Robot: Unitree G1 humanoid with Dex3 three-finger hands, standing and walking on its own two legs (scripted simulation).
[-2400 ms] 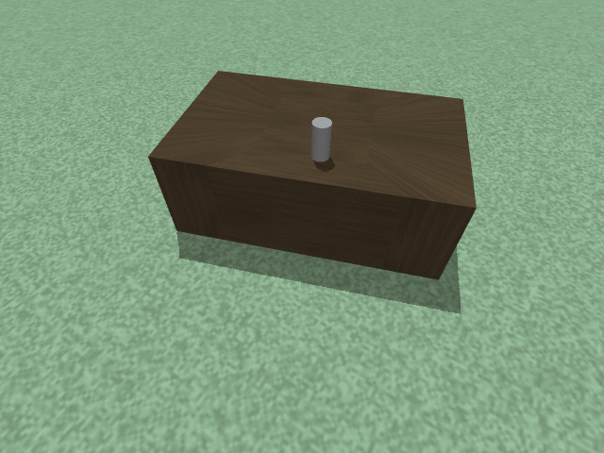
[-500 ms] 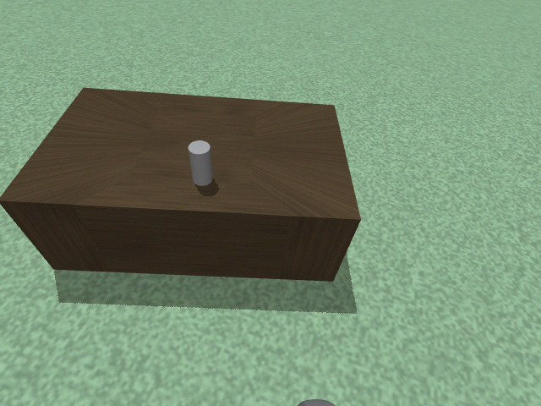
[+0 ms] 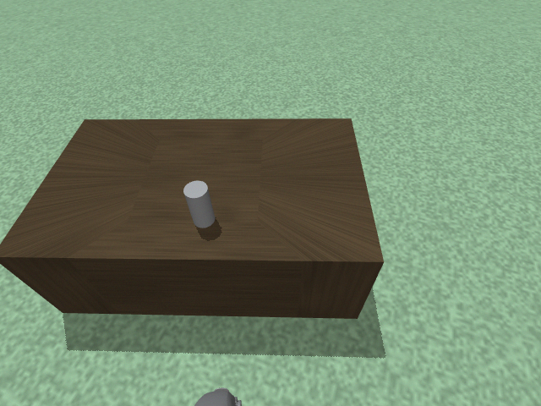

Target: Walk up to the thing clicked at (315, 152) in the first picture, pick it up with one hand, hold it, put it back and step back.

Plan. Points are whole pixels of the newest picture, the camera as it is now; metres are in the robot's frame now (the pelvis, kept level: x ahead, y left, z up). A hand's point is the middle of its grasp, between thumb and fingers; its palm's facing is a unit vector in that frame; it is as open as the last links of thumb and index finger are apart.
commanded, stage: walk up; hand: left
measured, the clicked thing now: (200, 205) +0.71 +0.24 -0.28
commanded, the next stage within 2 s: stand in 1.88 s
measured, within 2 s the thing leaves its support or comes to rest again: neither
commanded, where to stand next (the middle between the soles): +0.25 +0.02 m, yaw +2 degrees
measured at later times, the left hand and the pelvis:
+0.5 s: hand (124, 359) +0.23 +0.29 -0.15, palm faces -0.02 -0.92 -0.39, open 7.4 cm; pelvis +0.15 +0.01 -0.01, yaw +1 degrees
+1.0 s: hand (141, 331) +0.28 +0.27 -0.15, palm faces +0.05 -0.95 -0.32, open 7.4 cm; pelvis +0.18 +0.01 +0.01, yaw +2 degrees
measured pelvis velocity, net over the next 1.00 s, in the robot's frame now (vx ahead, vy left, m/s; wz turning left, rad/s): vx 0.18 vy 0.01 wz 0.04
